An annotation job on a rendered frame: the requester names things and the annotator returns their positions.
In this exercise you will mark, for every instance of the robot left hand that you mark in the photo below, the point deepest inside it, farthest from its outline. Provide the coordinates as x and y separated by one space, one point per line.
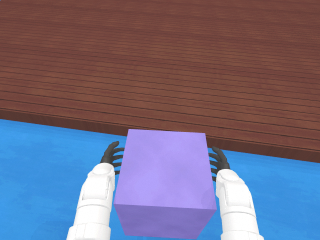
109 158

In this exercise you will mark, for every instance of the right robot forearm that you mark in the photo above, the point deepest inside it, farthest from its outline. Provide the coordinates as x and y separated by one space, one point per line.
237 210

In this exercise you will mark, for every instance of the left robot forearm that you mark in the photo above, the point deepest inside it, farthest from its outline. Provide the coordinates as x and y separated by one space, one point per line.
94 205

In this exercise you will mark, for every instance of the carton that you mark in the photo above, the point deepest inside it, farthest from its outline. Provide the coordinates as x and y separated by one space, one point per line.
165 186

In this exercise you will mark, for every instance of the robot right hand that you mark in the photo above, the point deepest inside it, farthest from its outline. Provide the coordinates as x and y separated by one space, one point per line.
220 163

